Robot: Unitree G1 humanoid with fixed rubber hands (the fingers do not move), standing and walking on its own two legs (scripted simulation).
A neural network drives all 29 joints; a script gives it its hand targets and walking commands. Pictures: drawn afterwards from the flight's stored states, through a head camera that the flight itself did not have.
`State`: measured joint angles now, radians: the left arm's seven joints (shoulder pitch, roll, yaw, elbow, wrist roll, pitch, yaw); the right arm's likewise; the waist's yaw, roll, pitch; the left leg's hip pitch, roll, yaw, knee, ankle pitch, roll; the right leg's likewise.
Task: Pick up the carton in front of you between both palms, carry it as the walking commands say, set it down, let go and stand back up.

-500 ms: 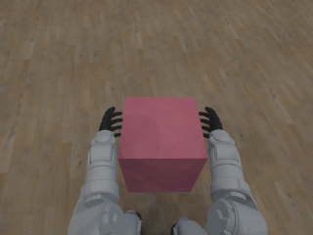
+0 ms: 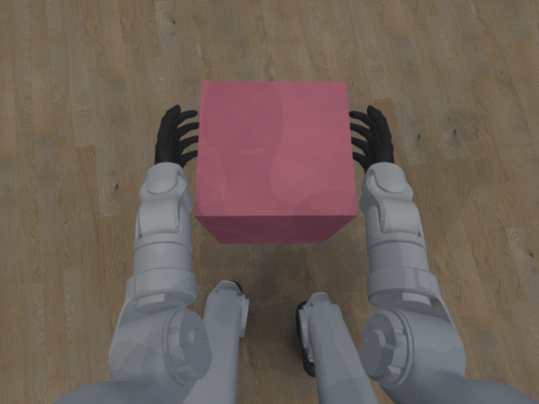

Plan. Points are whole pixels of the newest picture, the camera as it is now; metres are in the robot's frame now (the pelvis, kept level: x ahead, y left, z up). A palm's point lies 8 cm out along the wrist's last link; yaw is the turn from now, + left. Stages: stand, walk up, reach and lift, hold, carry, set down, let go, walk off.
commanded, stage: set down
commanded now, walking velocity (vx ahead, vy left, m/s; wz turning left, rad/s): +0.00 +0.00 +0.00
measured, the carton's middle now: (272, 175) +0.44 +0.03 -0.17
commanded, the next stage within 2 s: none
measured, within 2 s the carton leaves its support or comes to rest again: neither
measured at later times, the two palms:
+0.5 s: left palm (196, 168) +0.46 +0.18 -0.24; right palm (349, 160) +0.49 -0.12 -0.23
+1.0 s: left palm (208, 171) +0.50 +0.18 -0.39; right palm (330, 162) +0.54 -0.12 -0.39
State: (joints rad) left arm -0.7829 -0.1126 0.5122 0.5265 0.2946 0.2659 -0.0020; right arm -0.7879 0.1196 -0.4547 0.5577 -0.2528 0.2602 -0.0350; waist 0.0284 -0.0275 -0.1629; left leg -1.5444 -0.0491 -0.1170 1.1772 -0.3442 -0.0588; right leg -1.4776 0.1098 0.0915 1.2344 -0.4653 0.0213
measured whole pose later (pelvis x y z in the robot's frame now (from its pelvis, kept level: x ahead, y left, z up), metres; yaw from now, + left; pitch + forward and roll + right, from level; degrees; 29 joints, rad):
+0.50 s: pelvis -0.03 +0.01 -0.13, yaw -1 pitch +48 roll -2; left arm -1.08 -0.04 0.50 0.60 0.23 0.32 0.11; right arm -1.17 -0.08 -0.43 0.76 -0.20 0.29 -0.02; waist 0.02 -0.02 -0.08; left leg -2.06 -0.10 -0.11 1.66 -0.44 -0.07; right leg -1.97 0.14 0.09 1.71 -0.59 0.07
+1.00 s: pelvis -0.04 +0.00 -0.22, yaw -1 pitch +46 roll +1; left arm -1.37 0.12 0.48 0.72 0.11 0.29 0.13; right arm -1.52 -0.24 -0.23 0.93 -0.07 0.27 -0.10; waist 0.07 -0.02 0.24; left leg -2.27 -0.09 -0.09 1.98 -0.52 -0.11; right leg -2.21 0.19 0.08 2.07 -0.66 0.06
